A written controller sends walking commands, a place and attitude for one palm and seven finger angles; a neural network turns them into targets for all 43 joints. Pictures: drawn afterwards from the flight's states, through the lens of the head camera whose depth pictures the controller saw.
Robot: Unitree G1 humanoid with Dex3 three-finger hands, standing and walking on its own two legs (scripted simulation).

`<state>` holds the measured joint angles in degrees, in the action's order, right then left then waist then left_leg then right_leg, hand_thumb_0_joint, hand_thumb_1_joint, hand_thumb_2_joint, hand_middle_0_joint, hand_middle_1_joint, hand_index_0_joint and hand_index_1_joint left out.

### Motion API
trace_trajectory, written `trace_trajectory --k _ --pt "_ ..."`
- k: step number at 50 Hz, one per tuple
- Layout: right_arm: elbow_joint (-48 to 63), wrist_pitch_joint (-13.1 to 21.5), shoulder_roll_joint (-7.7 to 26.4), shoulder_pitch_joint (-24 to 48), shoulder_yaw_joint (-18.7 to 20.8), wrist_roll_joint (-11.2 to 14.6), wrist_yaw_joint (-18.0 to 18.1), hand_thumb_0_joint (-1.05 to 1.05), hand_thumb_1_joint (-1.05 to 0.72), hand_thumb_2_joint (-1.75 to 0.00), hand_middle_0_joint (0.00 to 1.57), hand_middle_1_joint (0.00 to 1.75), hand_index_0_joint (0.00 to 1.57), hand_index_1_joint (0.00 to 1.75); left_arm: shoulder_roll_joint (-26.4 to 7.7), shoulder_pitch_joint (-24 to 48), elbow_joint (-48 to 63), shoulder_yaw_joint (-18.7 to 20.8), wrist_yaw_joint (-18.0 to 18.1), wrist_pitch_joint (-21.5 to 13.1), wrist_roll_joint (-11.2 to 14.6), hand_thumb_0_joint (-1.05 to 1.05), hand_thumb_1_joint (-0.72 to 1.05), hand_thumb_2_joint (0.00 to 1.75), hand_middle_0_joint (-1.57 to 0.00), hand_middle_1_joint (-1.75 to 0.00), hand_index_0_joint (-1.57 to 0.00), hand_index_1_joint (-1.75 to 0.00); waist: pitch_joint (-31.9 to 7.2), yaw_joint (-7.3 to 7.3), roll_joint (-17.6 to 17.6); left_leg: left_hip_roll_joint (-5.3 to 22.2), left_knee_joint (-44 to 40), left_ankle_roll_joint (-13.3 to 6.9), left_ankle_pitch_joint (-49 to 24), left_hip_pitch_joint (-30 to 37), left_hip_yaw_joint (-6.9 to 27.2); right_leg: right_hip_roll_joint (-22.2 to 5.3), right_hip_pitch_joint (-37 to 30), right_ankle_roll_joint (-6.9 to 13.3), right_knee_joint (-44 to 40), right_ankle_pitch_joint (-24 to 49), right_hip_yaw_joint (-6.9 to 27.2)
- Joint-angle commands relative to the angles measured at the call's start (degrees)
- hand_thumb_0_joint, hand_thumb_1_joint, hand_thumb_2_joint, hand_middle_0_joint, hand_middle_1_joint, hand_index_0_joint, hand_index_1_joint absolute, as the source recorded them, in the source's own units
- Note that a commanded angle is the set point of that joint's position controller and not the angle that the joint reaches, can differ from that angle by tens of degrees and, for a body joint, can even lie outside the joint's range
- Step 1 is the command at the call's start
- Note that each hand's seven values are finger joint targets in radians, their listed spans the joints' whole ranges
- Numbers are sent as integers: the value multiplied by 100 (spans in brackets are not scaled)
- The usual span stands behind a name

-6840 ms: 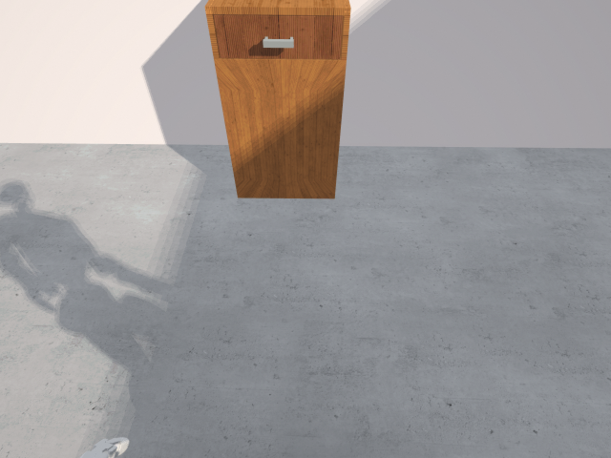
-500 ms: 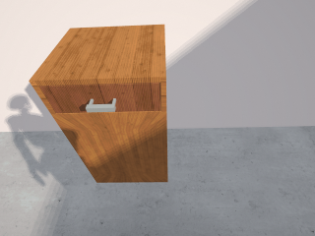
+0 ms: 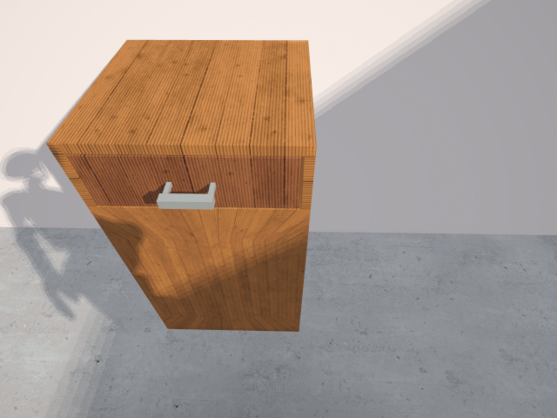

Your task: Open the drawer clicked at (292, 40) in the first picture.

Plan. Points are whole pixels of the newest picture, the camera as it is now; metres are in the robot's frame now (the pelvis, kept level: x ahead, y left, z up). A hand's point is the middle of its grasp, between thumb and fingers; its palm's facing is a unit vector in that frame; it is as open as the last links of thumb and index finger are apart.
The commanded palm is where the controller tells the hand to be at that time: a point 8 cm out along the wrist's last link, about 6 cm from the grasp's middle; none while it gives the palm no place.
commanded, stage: come to a stop and stand still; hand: left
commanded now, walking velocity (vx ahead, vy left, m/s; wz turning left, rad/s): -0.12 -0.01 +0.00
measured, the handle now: (188, 194) +0.51 +0.20 +0.00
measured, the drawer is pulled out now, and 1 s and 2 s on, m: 0.00 0.00 0.00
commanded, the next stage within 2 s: look again from close up in 0.84 s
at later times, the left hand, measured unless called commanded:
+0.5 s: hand out of the picture -0.01 +0.15 -0.15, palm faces +0.01 -0.97 -0.24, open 7.3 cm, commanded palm none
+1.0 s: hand out of the picture -0.06 +0.11 -0.16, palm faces +0.03 -0.99 -0.16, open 7.4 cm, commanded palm none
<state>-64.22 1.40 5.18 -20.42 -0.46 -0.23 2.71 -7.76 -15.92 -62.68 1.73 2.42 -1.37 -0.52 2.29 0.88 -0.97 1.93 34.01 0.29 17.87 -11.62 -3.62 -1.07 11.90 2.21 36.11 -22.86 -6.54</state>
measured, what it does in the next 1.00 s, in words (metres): stands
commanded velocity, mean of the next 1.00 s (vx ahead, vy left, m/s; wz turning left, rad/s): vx -0.02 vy -0.01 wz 0.00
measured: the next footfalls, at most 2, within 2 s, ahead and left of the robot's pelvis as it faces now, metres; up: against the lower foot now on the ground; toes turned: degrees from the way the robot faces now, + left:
none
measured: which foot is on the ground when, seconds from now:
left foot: down 0.00-1.00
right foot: down 0.00-1.00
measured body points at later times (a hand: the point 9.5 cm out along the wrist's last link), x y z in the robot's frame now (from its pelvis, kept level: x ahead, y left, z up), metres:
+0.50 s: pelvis -0.03 -0.03 +0.01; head -0.03 -0.05 +0.46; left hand -0.01 +0.20 -0.13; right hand -0.03 -0.24 -0.16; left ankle -0.03 +0.12 -0.72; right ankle -0.04 -0.09 -0.73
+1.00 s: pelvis -0.03 -0.03 +0.02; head -0.01 -0.04 +0.47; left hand -0.06 +0.17 -0.14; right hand -0.08 -0.22 -0.15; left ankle -0.04 +0.12 -0.72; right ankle -0.04 -0.09 -0.72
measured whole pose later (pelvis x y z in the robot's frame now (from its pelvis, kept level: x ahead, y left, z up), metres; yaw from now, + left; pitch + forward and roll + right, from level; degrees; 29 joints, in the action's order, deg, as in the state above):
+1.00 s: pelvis -0.03 -0.03 +0.02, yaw -1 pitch +0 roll +0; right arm -64.8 -0.7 6.3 -20.6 -0.6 -0.5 1.9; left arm -4.1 -20.0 -64.3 -0.4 2.7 -2.5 -0.9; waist 2.3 0.1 -1.5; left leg 4.4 32.0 1.6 17.7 -13.8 -2.5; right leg 2.9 10.5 4.3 23.5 -13.1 -6.8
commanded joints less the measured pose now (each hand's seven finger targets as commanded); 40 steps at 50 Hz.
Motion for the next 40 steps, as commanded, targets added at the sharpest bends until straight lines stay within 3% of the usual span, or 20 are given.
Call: trace_trajectory --k 1,3,6,8,11,14,18,28,40 --pt "123 15 739 -350 147 -53 36 0 -90 -90 20 30 20 30 -259 -446 231 35 46 132 27 0 90 90 -20 -30 -20 -30 205 -204 -905 1162 -1224 -696 -3976 -131 870 -175 72 -81 -231 589 389" --pt "200 16 629 -128 147 -48 66 0 -90 -90 20 30 20 30 -314 -499 150 37 18 119 0 0 90 90 -20 -30 -20 -30 338 -204 -828 923 -1095 -535 -4088 14 684 -291 145 -62 -535 1640 548" --pt "221 -41 700 -212 196 -39 82 0 -90 -90 20 30 20 30 -485 -519 166 72 24 77 -11 0 90 90 -20 -30 -20 -30 -139 -80 -20 710 -745 -310 -3987 554 374 -488 90 4 -563 3143 664" --pt "278 -59 715 -192 224 -43 72 0 -90 -90 20 30 20 30 -503 -481 235 70 25 74 -31 0 90 90 -20 -30 -20 -30 -356 -39 207 693 -751 -287 -3700 672 305 -510 48 8 -527 3396 670" --pt "368 -90 780 -50 247 -53 57 0 -90 -90 20 30 20 30 -553 -470 347 89 11 91 -56 0 90 90 -20 -30 -20 -30 -526 -57 271 624 -707 -251 -3028 574 223 -569 -36 50 -575 3445 754" --pt "388 -106 705 98 196 -54 10 0 -90 -90 20 30 20 30 -565 -397 349 42 -5 77 -50 0 90 90 -20 -30 -20 -30 -409 -54 307 498 -892 -169 -1835 356 202 -634 -39 99 -914 2924 883" --pt "306 -126 614 205 133 -62 -43 0 -90 -90 20 30 20 30 -572 -299 260 -19 -31 43 -40 0 90 90 -20 -30 -20 -30 -45 -44 334 388 -1140 -107 -891 218 209 -656 154 113 -1451 1917 1025" --pt "37 -157 585 -51 44 -83 -104 0 -90 -90 20 30 20 30 -574 -384 99 -71 -52 7 -17 0 90 90 -20 -30 -20 -30 623 -68 215 299 -1324 -83 -378 61 236 -566 553 78 -2299 -14 1114" --pt "-131 -100 400 -556 0 -89 -81 0 -90 -90 20 30 20 30 -414 -662 -2 -62 -51 -48 7 0 90 90 -20 -30 -20 -30 402 -69 189 280 -1289 -71 -490 -123 243 -530 277 99 -2286 134 1056"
